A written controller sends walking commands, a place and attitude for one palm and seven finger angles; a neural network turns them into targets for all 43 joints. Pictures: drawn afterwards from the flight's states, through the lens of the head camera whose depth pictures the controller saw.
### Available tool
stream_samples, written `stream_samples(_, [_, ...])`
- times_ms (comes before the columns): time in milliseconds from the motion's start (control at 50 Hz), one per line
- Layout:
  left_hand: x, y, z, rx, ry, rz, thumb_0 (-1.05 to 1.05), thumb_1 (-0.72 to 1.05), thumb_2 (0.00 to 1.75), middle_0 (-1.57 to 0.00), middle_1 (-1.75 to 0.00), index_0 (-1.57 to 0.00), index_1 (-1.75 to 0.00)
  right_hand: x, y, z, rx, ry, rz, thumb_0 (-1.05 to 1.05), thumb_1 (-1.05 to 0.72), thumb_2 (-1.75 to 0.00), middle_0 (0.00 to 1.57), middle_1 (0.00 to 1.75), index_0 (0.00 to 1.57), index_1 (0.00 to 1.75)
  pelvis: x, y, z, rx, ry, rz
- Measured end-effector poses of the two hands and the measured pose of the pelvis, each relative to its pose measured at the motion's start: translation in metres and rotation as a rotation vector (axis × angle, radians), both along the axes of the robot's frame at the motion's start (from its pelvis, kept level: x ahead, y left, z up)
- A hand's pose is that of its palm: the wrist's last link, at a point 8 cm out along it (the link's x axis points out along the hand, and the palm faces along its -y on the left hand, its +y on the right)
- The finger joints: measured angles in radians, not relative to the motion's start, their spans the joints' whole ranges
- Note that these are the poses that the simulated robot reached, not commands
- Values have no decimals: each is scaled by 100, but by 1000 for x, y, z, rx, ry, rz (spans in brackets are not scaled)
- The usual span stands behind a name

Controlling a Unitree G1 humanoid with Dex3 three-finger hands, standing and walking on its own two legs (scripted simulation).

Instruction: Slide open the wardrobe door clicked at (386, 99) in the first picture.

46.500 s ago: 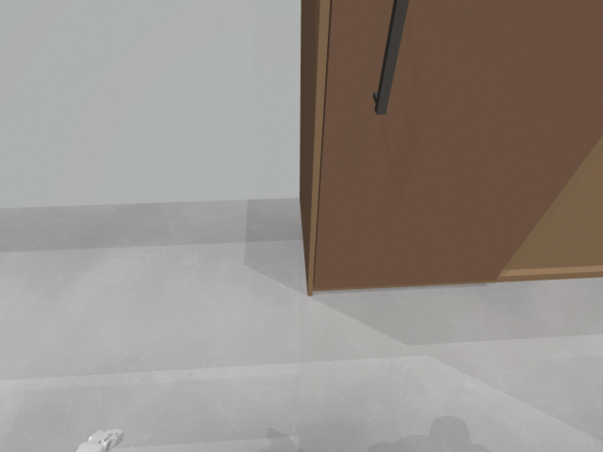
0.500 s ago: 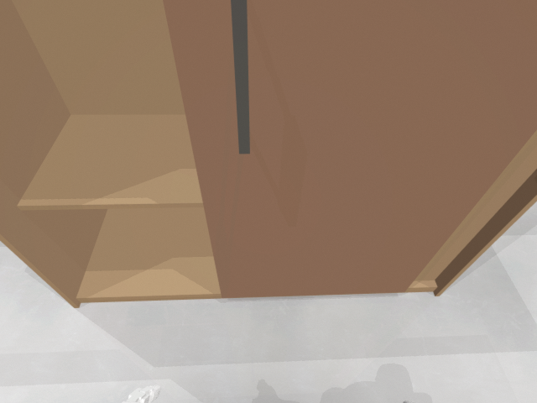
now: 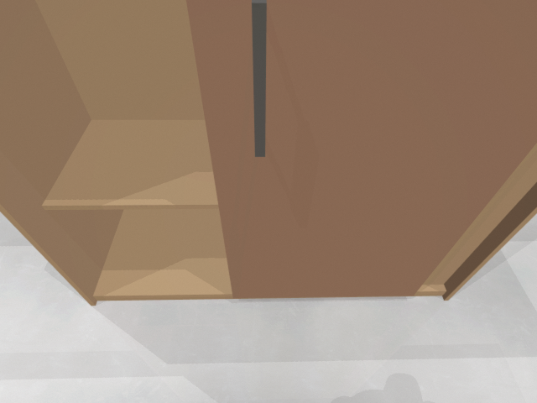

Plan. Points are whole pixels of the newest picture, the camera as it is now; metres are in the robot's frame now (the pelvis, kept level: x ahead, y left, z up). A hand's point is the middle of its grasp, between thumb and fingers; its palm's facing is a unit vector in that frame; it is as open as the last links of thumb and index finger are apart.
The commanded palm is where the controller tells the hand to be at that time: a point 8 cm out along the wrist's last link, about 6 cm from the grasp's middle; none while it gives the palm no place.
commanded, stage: let the arm hang, fingers relaxed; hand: left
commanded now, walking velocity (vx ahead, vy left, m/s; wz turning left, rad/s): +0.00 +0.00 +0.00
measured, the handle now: (259, 84) +0.57 +0.05 +0.19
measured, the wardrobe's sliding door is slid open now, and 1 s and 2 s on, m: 0.54 0.54 0.54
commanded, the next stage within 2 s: look to check the result in 0.32 s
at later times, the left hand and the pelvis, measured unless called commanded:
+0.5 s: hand out of the picture -0.02 +0.17 -0.18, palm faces +0.04 -0.98 -0.18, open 7.4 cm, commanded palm none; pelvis +0.00 +0.00 +0.00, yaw +0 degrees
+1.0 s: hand out of the picture +0.02 +0.17 -0.18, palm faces +0.03 -0.98 -0.19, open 7.4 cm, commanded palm none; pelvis +0.01 +0.00 +0.00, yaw +0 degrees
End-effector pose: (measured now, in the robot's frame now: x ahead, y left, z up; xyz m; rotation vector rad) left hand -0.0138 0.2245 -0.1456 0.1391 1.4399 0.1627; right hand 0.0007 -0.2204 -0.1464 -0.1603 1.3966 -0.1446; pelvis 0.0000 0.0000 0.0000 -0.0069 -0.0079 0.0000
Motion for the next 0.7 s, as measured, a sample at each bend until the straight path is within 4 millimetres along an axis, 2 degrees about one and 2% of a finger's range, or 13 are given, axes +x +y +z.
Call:
stream_samples(100, [6,-10,-4,-31,-18,-4,1,91,90,-20,-30,-20,-29,-7,4,1,-1,8,-8,1,-91,-89,20,30,20,30,-2,2,0,1,1,0])
stream_samples(340, [-2,-7,-4,-28,5,8,1,91,90,-20,-30,-20,-29,-15,12,1,7,35,-21,1,-91,-89,20,30,20,30,-2,4,1,1,3,3])
stream_samples(540, [-6,-4,-2,-15,24,17,1,91,90,-20,-30,-20,-29,-11,11,-1,9,38,-16,1,-91,-89,20,30,20,30,0,5,1,3,5,6])
stream_samples(700, [-1,-6,-1,-14,29,13,1,90,90,-20,-30,-20,-29,-3,6,0,2,32,-11,1,-91,-89,20,30,20,30,3,3,1,4,11,6])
